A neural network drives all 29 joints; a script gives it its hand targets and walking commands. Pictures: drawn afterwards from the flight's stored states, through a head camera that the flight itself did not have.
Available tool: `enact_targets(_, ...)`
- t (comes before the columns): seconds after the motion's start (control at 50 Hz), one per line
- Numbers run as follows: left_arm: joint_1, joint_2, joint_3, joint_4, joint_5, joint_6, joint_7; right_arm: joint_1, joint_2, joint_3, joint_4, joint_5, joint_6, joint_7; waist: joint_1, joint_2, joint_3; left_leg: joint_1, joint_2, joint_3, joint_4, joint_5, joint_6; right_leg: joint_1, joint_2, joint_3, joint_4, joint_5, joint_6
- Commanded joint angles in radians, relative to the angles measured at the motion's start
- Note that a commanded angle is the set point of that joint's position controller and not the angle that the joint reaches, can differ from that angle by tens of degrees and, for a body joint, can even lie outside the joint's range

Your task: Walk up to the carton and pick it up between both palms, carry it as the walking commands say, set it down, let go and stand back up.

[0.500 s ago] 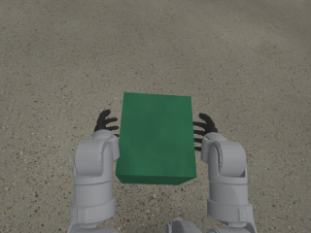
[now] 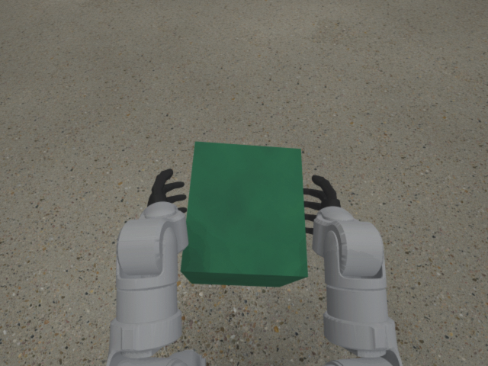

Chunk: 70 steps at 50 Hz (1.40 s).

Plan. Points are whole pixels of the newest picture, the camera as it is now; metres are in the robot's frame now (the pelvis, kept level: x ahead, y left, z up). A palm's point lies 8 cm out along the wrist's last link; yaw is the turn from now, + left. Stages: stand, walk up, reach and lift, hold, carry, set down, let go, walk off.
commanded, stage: carry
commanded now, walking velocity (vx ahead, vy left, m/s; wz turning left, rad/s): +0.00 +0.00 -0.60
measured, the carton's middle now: (241, 222) +0.36 +0.01 +0.00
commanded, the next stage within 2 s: none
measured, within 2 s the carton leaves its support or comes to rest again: neither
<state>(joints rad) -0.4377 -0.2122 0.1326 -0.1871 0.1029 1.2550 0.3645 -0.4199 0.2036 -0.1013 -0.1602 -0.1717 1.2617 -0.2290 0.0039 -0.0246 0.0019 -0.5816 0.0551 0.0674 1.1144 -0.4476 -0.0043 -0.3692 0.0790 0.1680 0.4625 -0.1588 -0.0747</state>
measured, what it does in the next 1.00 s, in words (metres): steps on the spot, turning right: left foot, then right foot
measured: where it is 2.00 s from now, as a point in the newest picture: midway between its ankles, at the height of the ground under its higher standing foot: outside the picture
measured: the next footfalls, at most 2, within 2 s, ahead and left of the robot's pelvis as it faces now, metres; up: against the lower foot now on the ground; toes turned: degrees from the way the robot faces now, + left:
left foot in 0.28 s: -0.06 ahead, +0.16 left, +0.00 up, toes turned -5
right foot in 0.74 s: +0.04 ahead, -0.02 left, +0.00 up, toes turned -14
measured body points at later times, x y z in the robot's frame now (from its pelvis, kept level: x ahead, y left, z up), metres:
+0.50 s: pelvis -0.01 +0.09 -0.01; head +0.05 +0.11 +0.44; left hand +0.34 +0.14 +0.06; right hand +0.27 -0.11 +0.07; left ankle -0.09 +0.16 -0.74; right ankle +0.02 -0.04 -0.68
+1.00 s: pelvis +0.03 +0.06 +0.00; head +0.04 +0.03 +0.44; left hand +0.38 +0.04 +0.08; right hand +0.27 -0.19 +0.06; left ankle +0.07 +0.21 -0.69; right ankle +0.01 +0.00 -0.75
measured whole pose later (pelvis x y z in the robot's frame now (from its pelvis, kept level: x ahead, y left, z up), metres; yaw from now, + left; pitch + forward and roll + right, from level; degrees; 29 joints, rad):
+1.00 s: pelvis +0.03 +0.06 +0.00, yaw -25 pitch +4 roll +3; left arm -0.45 -0.22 0.13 -0.07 0.14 1.20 0.33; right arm -0.42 0.20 -0.15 -0.08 -0.17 1.22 -0.22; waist 0.01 0.00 -0.03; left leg -0.47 0.03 0.04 0.93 -0.47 0.03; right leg -0.32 0.02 0.01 0.51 -0.24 -0.08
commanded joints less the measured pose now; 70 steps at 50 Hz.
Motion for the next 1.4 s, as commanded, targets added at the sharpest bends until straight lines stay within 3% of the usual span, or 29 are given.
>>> enact_targets(0.0,-0.373,-0.989,-0.495,0.101,-0.364,0.011,-0.490,-0.585,1.089,0.617,-0.088,0.512,-0.024,0.278,0.018,-0.118,-0.436,0.028,-0.081,-0.028,-0.145,0.023,-0.042,0.264,-0.226,0.304,-0.118,0.299,0.021)
enact_targets(0.06,-0.390,-0.991,-0.518,0.078,-0.369,0.012,-0.485,-0.568,1.077,0.596,-0.081,0.512,-0.023,0.283,0.019,-0.100,-0.459,0.111,-0.092,-0.031,-0.276,0.004,-0.034,0.236,-0.211,0.297,-0.089,0.315,-0.016)
enact_targets(0.16,-0.403,-1.014,-0.554,0.036,-0.377,0.005,-0.476,-0.539,1.069,0.591,-0.128,0.514,-0.028,0.290,-0.003,-0.132,-0.528,0.413,-0.097,0.003,-0.626,0.077,-0.017,0.133,-0.148,0.239,0.012,0.504,0.020)
enact_targets(0.18,-0.440,-1.023,-0.570,0.010,-0.386,0.001,-0.471,-0.538,1.081,0.588,-0.139,0.518,-0.033,0.293,-0.022,-0.074,-0.564,0.556,-0.045,-0.019,-0.685,0.186,-0.009,0.031,-0.117,0.205,0.076,0.477,0.033)
enact_targets(0.2,-0.433,-1.030,-0.565,0.014,-0.378,-0.001,-0.467,-0.537,1.076,0.580,-0.148,0.519,-0.038,0.296,-0.035,0.007,-0.592,0.703,0.041,-0.074,-0.703,0.318,0.015,-0.092,-0.068,0.152,0.153,0.281,0.057)
enact_targets(0.22,-0.446,-1.055,-0.595,-0.030,-0.386,-0.007,-0.460,-0.503,1.065,0.573,-0.142,0.514,-0.043,0.301,-0.025,0.203,-0.571,0.833,0.174,-0.180,-0.684,0.737,0.064,-0.274,0.029,0.049,0.313,-0.214,0.064)
enact_targets(0.24,-0.439,-1.069,-0.598,-0.034,-0.392,-0.008,-0.453,-0.512,1.048,0.567,-0.175,0.514,-0.049,0.300,-0.014,0.307,-0.570,0.948,0.320,-0.247,-0.566,1.148,0.143,-0.472,0.062,-0.067,0.539,-0.445,0.072)
enact_targets(0.26,-0.443,-1.066,-0.612,-0.038,-0.398,-0.008,-0.447,-0.503,1.035,0.565,-0.198,0.505,-0.050,0.302,-0.005,0.260,-0.532,0.974,0.334,-0.144,-0.522,1.296,0.137,-0.564,-0.019,-0.132,0.611,-0.412,0.060)
enact_targets(0.28,-0.415,-1.062,-0.612,-0.037,-0.395,-0.007,-0.436,-0.474,1.039,0.569,-0.185,0.503,-0.044,0.305,-0.001,0.236,-0.499,1.002,0.319,-0.106,-0.517,1.358,0.122,-0.615,-0.014,-0.159,0.623,-0.378,0.068)
enact_targets(0.3,-0.474,-1.062,-0.634,-0.074,-0.406,-0.010,-0.429,-0.513,1.036,0.569,-0.229,0.515,-0.054,0.310,-0.011,0.249,-0.519,0.948,0.341,-0.068,-0.527,1.302,0.146,-0.553,-0.005,-0.186,0.552,-0.290,0.092)
enact_targets(0.34,-0.556,-1.071,-0.688,-0.159,-0.438,-0.011,-0.419,-0.473,1.051,0.552,-0.208,0.504,-0.055,0.313,-0.018,0.258,-0.484,0.845,0.264,-0.032,-0.544,1.273,0.129,-0.473,-0.007,-0.251,0.515,-0.152,0.098)
enact_targets(0.4,-0.519,-1.084,-0.679,-0.080,-0.421,0.011,-0.411,-0.477,1.018,0.512,-0.195,0.482,-0.031,0.316,-0.021,0.187,-0.454,0.803,0.250,0.001,-0.575,1.295,0.092,-0.405,0.018,-0.295,0.536,-0.105,0.080)
enact_targets(0.46,-0.465,-1.050,-0.674,-0.028,-0.393,0.026,-0.407,-0.411,0.984,0.495,-0.131,0.465,-0.016,0.329,-0.017,0.264,-0.418,0.800,0.255,0.054,-0.586,1.192,0.093,-0.407,-0.016,-0.322,0.507,-0.068,0.082)
enact_targets(0.54,-0.459,-1.043,-0.647,0.052,-0.371,0.043,-0.416,-0.405,0.991,0.490,-0.040,0.453,0.001,0.347,-0.016,0.211,-0.374,0.728,0.252,0.062,-0.597,1.094,0.097,-0.342,-0.031,-0.311,0.423,-0.034,0.055)
enact_targets(0.64,-0.415,-1.050,-0.618,0.135,-0.355,0.042,-0.439,-0.439,0.992,0.527,-0.017,0.445,-0.002,0.347,0.006,0.187,-0.469,0.744,0.157,0.130,-0.348,1.306,0.037,-0.078,0.034,-0.308,0.051,0.147,-0.006)
enact_targets(0.66,-0.417,-1.055,-0.623,0.132,-0.359,0.036,-0.444,-0.438,0.994,0.532,-0.008,0.449,-0.010,0.345,0.029,0.151,-0.532,0.652,0.129,0.158,-0.222,1.198,0.007,0.116,0.003,-0.280,-0.071,0.360,-0.024)
enact_targets(0.68,-0.405,-1.052,-0.622,0.136,-0.360,0.029,-0.449,-0.439,0.994,0.533,-0.004,0.453,-0.013,0.344,0.044,0.034,-0.582,0.408,0.067,0.156,-0.050,0.907,-0.032,0.384,-0.112,-0.137,-0.031,0.826,-0.078)
enact_targets(0.7,-0.419,-1.054,-0.622,0.123,-0.364,0.014,-0.452,-0.464,1.030,0.551,-0.025,0.465,-0.021,0.343,0.042,-0.191,-0.589,0.065,-0.066,0.134,0.158,-0.063,-0.051,0.633,-0.292,0.108,0.074,1.383,-0.189)
enact_targets(0.72,-0.398,-1.046,-0.622,0.103,-0.364,-0.003,-0.455,-0.445,1.025,0.559,-0.018,0.471,-0.030,0.349,0.033,-0.160,-0.566,-0.006,-0.086,0.022,0.200,-0.214,-0.040,0.611,-0.347,0.189,0.079,1.423,-0.216)
enact_targets(0.76,-0.434,-1.068,-0.627,0.077,-0.384,-0.014,-0.470,-0.478,1.061,0.588,-0.028,0.503,-0.042,0.343,0.020,-0.050,-0.487,0.031,-0.042,-0.089,0.086,-0.194,0.013,0.476,-0.354,0.135,0.017,1.064,-0.190)
enact_targets(0.8,-0.467,-1.076,-0.625,0.047,-0.410,-0.016,-0.480,-0.488,1.069,0.582,-0.039,0.493,-0.055,0.329,0.008,-0.054,-0.510,0.030,-0.024,-0.074,-0.072,-0.085,0.026,0.471,-0.317,0.036,0.003,0.978,-0.113)
enact_targets(0.86,-0.381,-1.050,-0.516,0.254,-0.333,-0.043,-0.487,-0.491,1.044,0.515,0.093,0.428,-0.085,0.316,0.012,-0.122,-0.509,0.091,-0.066,0.005,-0.226,0.043,0.007,0.427,-0.269,-0.054,-0.021,0.927,-0.068)
enact_targets(0.92,-0.334,-1.022,-0.507,0.270,-0.320,-0.075,-0.492,-0.499,1.036,0.548,0.084,0.441,-0.112,0.309,0.009,-0.134,-0.461,0.157,-0.084,0.042,-0.279,0.076,0.005,0.338,-0.264,-0.061,-0.054,0.871,-0.021)
enact_targets(1.02,-0.418,-1.034,-0.531,0.210,-0.336,-0.090,-0.490,-0.576,1.048,0.583,0.060,0.484,-0.109,0.314,0.002,-0.150,-0.406,0.241,-0.067,0.024,-0.393,0.076,0.012,0.179,-0.256,-0.019,-0.119,0.209,-0.024)
enact_targets(1.12,-0.430,-1.032,-0.564,0.187,-0.338,-0.076,-0.475,-0.561,1.026,0.571,0.049,0.486,-0.090,0.321,-0.015,0.001,-0.479,0.503,0.015,-0.050,-0.680,0.328,0.031,0.096,-0.205,-0.046,0.010,0.190,0.004)
enact_targets(1.16,-0.400,-1.006,-0.514,0.277,-0.287,-0.091,-0.470,-0.492,1.000,0.494,0.189,0.429,-0.106,0.330,-0.006,0.116,-0.507,0.549,0.114,-0.143,-0.654,0.585,0.076,0.073,-0.159,-0.064,0.091,0.209,0.026)
enact_targets(1.24,-0.397,-1.012,-0.501,0.328,-0.249,-0.131,-0.463,-0.472,0.985,0.440,0.212,0.391,-0.161,0.344,-0.008,0.217,-0.514,0.635,0.180,-0.136,-0.573,0.957,0.123,-0.008,-0.120,-0.124,0.091,0.052,0.030)
enact_targets(1.26,-0.452,-1.044,-0.569,0.191,-0.309,-0.135,-0.463,-0.515,1.021,0.496,0.095,0.440,-0.168,0.343,-0.006,0.215,-0.501,0.599,0.170,-0.122,-0.570,1.006,0.111,0.024,-0.111,-0.134,0.074,0.066,0.032)
enact_targets(1.38,-0.397,-1.054,-0.551,0.237,-0.297,-0.151,-0.460,-0.482,1.009,0.489,0.098,0.418,-0.178,0.332,-0.007,0.119,-0.541,0.483,0.108,-0.091,-0.566,0.778,0.063,0.204,-0.155,-0.112,0.096,0.362,0.004)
